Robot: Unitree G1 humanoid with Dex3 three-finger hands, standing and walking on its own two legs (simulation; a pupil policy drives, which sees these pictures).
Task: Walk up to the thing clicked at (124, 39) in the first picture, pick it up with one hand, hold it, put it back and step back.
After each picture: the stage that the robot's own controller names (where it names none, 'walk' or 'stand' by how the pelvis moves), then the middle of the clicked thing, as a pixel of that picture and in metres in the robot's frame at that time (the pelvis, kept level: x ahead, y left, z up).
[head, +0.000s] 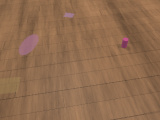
stand; (124, 42) +1.43 -0.49 -0.72
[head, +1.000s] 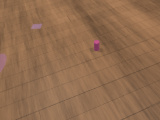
walk; (96, 45) +1.38 -0.05 -0.70
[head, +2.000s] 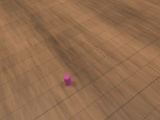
walk; (67, 79) +0.88 +0.23 -0.71
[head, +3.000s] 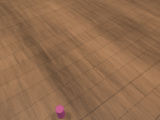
walk; (60, 111) +0.55 +0.20 -0.69
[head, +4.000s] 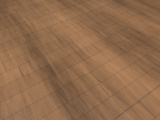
stand; out of the picture +0.44 +0.19 -0.72
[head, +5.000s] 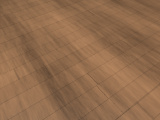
stand; out of the picture +0.40 +0.20 -0.72
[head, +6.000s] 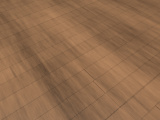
stand; out of the picture +0.42 +0.21 -0.72
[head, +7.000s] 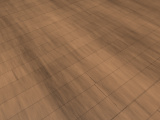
stand; out of the picture +0.41 +0.21 -0.73
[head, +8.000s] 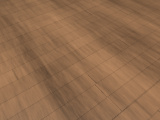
stand; out of the picture +0.41 +0.20 -0.73
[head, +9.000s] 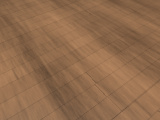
go down; out of the picture +0.41 +0.20 -0.73
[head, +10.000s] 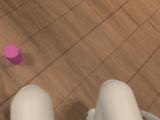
go down; (13, 54) +0.49 +0.27 -0.32
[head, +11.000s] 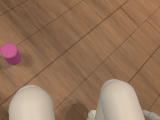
approach; (11, 54) +0.48 +0.28 -0.30
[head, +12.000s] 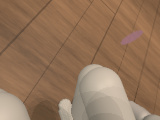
close in; out of the picture +0.46 +0.33 -0.22
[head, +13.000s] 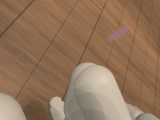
close; out of the picture +0.45 +0.33 -0.23
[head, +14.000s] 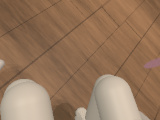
lift; out of the picture +0.38 +0.30 -0.15
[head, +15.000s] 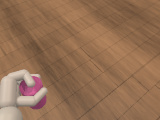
hold; (34, 93) +0.33 +0.18 +0.00
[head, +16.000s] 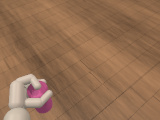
hold; (40, 97) +0.33 +0.17 -0.02
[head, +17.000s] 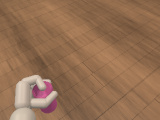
hold; (45, 97) +0.33 +0.16 -0.02
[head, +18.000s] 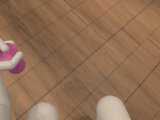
crouch; (11, 59) +0.45 +0.23 -0.09
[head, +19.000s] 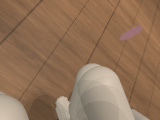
lower; out of the picture +0.43 +0.33 -0.23
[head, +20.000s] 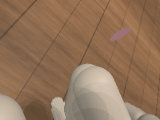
lower; out of the picture +0.43 +0.34 -0.23
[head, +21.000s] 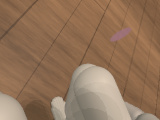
lower; out of the picture +0.43 +0.34 -0.23
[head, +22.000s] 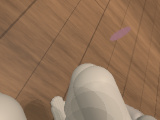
lower; out of the picture +0.44 +0.34 -0.23
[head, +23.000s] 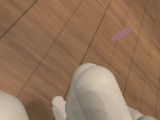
loosen; out of the picture +0.44 +0.33 -0.24
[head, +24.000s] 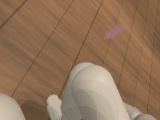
withdraw; out of the picture +0.43 +0.33 -0.24
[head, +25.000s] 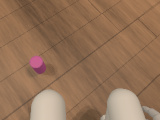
walk; (38, 65) +0.49 +0.25 -0.37
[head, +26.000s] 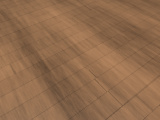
stand; out of the picture +0.41 +0.19 -0.66
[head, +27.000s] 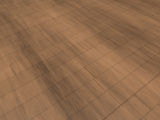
stand; out of the picture +0.42 +0.21 -0.67
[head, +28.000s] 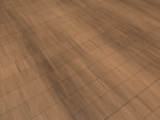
stand; out of the picture +0.43 +0.19 -0.70
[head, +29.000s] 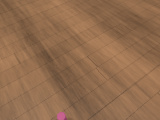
walk; (62, 118) +0.46 +0.20 -0.71
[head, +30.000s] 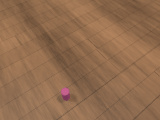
walk; (65, 94) +0.59 +0.17 -0.69
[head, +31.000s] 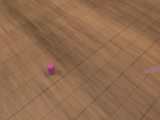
walk; (51, 68) +0.85 +0.30 -0.70
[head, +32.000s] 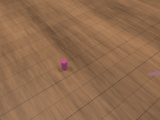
stand; (64, 64) +1.08 +0.22 -0.71
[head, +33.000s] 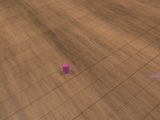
stand; (65, 68) +1.06 +0.21 -0.73
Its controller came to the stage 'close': yes
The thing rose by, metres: 0.71
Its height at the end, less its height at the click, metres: +0.00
